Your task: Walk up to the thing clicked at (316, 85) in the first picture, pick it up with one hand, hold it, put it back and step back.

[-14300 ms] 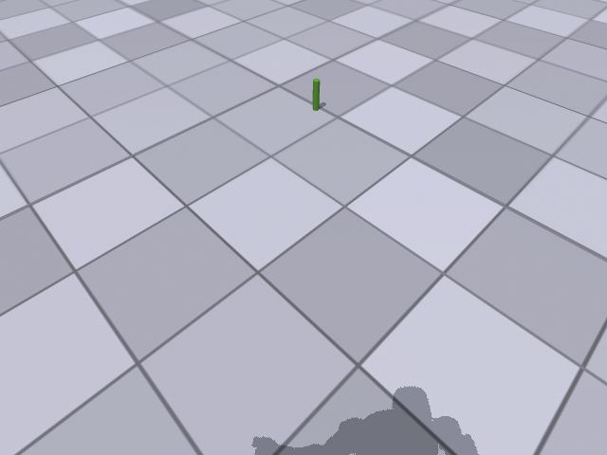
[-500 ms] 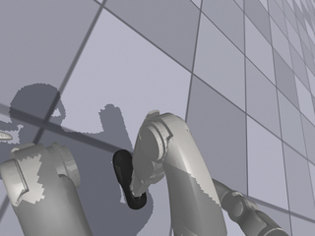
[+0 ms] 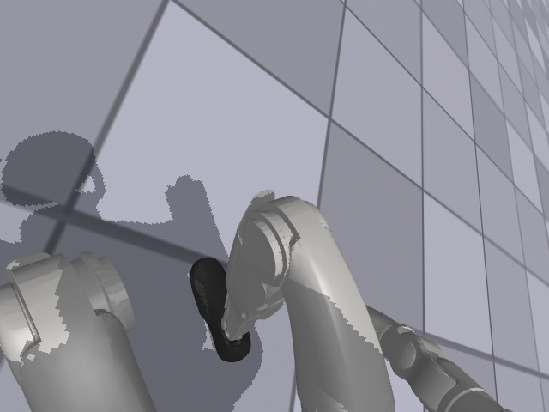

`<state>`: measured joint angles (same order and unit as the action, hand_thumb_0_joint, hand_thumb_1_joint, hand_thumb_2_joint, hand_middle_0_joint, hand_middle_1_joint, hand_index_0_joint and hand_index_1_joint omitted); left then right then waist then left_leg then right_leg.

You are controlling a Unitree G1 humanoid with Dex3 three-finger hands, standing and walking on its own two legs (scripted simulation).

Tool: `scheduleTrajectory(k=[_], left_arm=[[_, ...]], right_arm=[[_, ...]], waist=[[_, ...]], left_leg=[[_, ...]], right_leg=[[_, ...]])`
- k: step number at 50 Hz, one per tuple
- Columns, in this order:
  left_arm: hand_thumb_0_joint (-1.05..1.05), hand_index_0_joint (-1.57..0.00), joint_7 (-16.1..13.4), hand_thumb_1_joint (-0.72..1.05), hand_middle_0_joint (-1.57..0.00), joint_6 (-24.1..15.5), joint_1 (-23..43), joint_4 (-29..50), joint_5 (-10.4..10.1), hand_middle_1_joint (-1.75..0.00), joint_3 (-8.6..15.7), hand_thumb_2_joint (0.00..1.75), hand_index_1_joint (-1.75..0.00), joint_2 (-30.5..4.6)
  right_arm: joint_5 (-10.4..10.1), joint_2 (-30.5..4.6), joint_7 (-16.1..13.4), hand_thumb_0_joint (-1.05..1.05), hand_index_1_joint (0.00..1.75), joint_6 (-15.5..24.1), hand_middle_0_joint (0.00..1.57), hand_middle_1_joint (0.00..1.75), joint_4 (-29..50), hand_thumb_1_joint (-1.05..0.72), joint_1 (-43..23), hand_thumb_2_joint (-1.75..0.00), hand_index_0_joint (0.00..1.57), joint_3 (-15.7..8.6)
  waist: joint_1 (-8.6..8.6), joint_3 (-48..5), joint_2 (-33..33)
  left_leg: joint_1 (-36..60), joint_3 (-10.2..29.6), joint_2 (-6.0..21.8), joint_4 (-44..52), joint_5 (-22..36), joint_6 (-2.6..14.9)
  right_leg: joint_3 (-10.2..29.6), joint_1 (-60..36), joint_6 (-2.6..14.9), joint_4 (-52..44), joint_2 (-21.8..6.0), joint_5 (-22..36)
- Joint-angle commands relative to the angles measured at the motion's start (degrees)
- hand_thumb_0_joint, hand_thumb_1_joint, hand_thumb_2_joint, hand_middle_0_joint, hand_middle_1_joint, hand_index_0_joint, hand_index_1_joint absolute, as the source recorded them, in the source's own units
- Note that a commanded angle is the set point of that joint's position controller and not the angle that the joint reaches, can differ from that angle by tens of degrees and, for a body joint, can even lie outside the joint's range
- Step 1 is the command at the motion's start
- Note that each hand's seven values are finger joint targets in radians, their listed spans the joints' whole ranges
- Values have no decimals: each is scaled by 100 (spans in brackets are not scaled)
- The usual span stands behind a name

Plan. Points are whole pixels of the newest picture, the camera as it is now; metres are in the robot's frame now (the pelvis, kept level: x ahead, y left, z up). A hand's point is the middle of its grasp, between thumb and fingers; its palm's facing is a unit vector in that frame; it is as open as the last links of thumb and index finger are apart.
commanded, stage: close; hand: left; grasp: from the side
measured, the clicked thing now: out of the picture +0.46 +0.27 -0.20
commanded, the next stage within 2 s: settle in 0.22 s
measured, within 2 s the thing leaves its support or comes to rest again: leaves its support in 0.58 s
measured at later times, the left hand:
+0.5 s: hand out of the picture +0.46 +0.25 -0.18, palm faces +0.29 -0.96 -0.01, open 5.0 cm
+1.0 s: hand out of the picture +0.45 +0.28 -0.10, palm faces +0.27 -0.96 -0.04, open 5.0 cm
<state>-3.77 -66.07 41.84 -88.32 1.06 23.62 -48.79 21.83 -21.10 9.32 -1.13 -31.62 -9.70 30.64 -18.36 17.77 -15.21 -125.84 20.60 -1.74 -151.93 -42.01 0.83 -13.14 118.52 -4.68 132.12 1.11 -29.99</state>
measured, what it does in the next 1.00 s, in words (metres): stands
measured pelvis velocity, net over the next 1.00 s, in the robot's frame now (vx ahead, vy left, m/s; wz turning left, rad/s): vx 0.00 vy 0.00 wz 0.04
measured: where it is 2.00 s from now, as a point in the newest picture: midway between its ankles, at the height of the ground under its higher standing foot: (165, 375)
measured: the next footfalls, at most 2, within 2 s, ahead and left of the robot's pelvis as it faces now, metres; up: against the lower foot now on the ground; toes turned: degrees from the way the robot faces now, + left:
none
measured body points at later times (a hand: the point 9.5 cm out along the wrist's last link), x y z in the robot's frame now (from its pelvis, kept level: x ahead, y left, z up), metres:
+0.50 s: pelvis +0.00 +0.00 +0.00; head +0.25 +0.19 +0.32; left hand +0.44 +0.30 -0.18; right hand +0.14 -0.25 -0.03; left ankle +0.08 +0.11 -0.26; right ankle +0.17 -0.14 -0.26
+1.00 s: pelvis +0.00 +0.00 +0.02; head +0.21 +0.18 +0.37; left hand +0.43 +0.33 -0.09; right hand +0.16 -0.25 -0.03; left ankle +0.08 +0.11 -0.26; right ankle +0.17 -0.14 -0.26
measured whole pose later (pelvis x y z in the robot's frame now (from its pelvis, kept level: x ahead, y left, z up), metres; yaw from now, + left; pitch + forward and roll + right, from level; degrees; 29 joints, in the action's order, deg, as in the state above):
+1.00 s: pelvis +0.00 +0.00 +0.02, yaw +2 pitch +20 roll -18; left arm 1.1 -51.7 39.6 -66.7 -1.0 20.3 -40.9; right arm 15.4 -19.6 9.3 -3.5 -33.9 -1.9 21.4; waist -14.5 9.1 -8.7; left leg -127.2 16.0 -1.7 -146.5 -40.9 1.3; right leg -10.1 120.5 -3.6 130.2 -0.8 -31.2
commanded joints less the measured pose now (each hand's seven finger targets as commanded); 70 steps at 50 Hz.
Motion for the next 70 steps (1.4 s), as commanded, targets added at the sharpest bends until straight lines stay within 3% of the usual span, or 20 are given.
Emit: scheduleTrajectory(k=[1,8,16,18,25,30,34,43,47,48,51,54,57,58,60,61,63,65,66,70], left_arm=[[0,-79,-24,45,-81,-394,1161,666,-32,-80,13,81,-80,-748],[0,-99,-15,63,-100,-421,1566,719,-89,-99,-84,98,-99,-748],[0,-124,-17,70,-125,-369,1465,563,-8,-128,-32,122,-128,-901],[0,-119,-40,72,-121,-343,1348,544,0,-126,52,123,-128,-956],[0,-129,-60,66,-131,-337,1530,870,-104,-136,166,130,-138,-918],[0,-133,43,63,-135,-227,1568,1383,-33,-139,97,129,-141,-948],[0,-135,146,62,-136,15,1519,1739,-97,-141,-25,132,-143,-645],[0,-138,394,63,-139,696,1233,2747,-201,-144,-262,133,-146,-184],[0,-138,502,62,-139,1020,1504,3383,-325,-142,-212,131,-144,-164],[0,-140,552,60,-141,1107,1585,3436,-315,-143,-342,131,-145,-7],[0,-139,657,61,-140,1388,1537,3633,-333,-144,-463,132,-145,218],[0,-140,778,62,-141,1637,1409,3813,-384,-143,-532,129,-144,470],[0,-140,894,61,-141,1870,1350,3942,-497,-143,-462,129,-144,631],[0,-140,946,60,-141,1943,1298,3950,-524,-143,-578,130,-144,819],[0,-140,1001,61,-141,2056,1441,4051,-544,-143,-536,130,-145,811],[0,-139,1001,59,-140,2104,1420,4225,-545,-143,-412,130,-144,695],[0,-138,1022,58,-139,2191,1556,4348,-542,-143,-473,129,-144,779],[0,-137,1054,59,-138,2245,1511,4511,-547,-142,-405,128,-143,837],[0,-137,1087,59,-138,2274,1633,4617,-563,-142,-517,129,-143,881],[0,-138,1161,56,-140,2404,1675,4735,-616,-144,-369,130,-145,891]], right_arm=[[3,-2148,-110,0,30,-136,20,30,-13,-88,357,-90,20,-664],[-17,-2188,-107,0,30,-118,20,30,-50,-88,376,-89,20,-668],[10,-2195,-116,0,30,-159,20,30,-60,-88,392,-89,20,-615],[-2,-2178,-116,0,30,-183,20,30,-24,-90,389,-90,20,-600],[-4,-2189,-115,0,30,-212,20,30,-25,-90,412,-90,20,-632],[-44,-2125,-106,0,30,-235,20,30,-86,-91,497,-90,20,-731],[-125,-2110,-95,0,30,-250,20,30,-131,-90,648,-90,20,-908],[-475,-1935,-91,0,30,-292,20,30,-160,-89,1065,-90,20,-1385],[-667,-1820,-111,0,30,-295,20,30,-159,-88,1295,-90,20,-1590],[-714,-1791,-123,0,30,-306,20,30,-129,-89,1294,-90,20,-1654],[-860,-1722,-143,0,30,-302,20,30,-129,-88,1406,-89,20,-1874],[-981,-1644,-154,0,30,-298,20,30,-144,-88,1612,-89,20,-2031],[-1132,-1574,-179,0,30,-306,20,30,-112,-88,1698,-89,20,-2199],[-1175,-1543,-177,0,30,-309,20,30,-119,-88,1769,-89,20,-2237],[-1254,-1509,-209,0,30,-312,20,30,-113,-88,1825,-89,20,-2335],[-1291,-1475,-226,0,30,-314,20,30,-127,-88,1855,-89,20,-2391],[-1344,-1415,-241,0,30,-316,20,30,-140,-88,1899,-89,20,-2468],[-1392,-1387,-269,0,30,-321,20,30,-139,-88,1968,-89,20,-2553],[-1421,-1342,-293,0,30,-318,20,30,-156,-88,1983,-89,20,-2578],[-1513,-1241,-356,0,30,-318,20,30,-175,-88,2158,-90,20,-2687]], waist=[[-683,-3199,3288],[-863,-3131,3203],[-787,-3147,3334],[-704,-3147,3386],[-744,-3155,3438],[-653,-3466,3659],[-607,-3618,3663],[-201,-4095,3732],[-32,-4432,3758],[-78,-4350,3789],[73,-4333,3712],[187,-4584,3661],[324,-4639,3440],[316,-4704,3410],[342,-4790,3285],[477,-4933,3304],[502,-5083,3288],[591,-5316,3407],[593,-5430,3430],[613,-5770,3225]], left_leg=[[2237,-369,400,2214,915,-268],[2175,-303,407,2189,648,-229],[2298,-290,427,2224,886,-271],[2375,-265,446,2256,1016,-288],[2365,-300,452,2218,1061,-276],[2519,-356,452,2302,1051,-289],[2474,-441,416,2383,928,-279],[2407,-665,343,2673,887,-254],[2343,-810,307,2760,875,-204],[2333,-781,310,2855,704,-205],[2152,-843,278,3007,247,-159],[2300,-889,239,3066,481,-163],[2139,-957,201,3194,369,-125],[2220,-950,186,3245,464,-132],[2155,-995,170,3278,330,-93],[2211,-1035,168,3306,338,-92],[2194,-1104,147,3321,281,-78],[2482,-1107,139,3409,500,-115],[2443,-1186,126,3383,536,-100],[2444,-1346,88,3370,853,-63]], right_leg=[[-670,-1740,442,-588,250,752],[-667,-1615,429,-639,246,599],[-689,-1680,441,-607,246,733],[-695,-1656,456,-572,242,797],[-682,-1727,426,-591,218,873],[-645,-1697,465,-589,219,826],[-592,-1669,456,-658,184,772],[-390,-1501,539,-739,103,715],[-227,-1498,578,-816,79,681],[-222,-1300,587,-806,54,545],[-134,-1042,615,-891,31,203],[-60,-999,634,-890,-8,343],[38,-952,637,-939,-53,174],[48,-918,640,-958,-62,237],[111,-918,642,-1039,-81,113],[163,-933,659,-1052,-82,94],[230,-923,668,-1072,-94,27],[272,-868,684,-1040,-136,165],[318,-947,694,-1063,-125,164],[418,-1265,675,-1173,-159,364]])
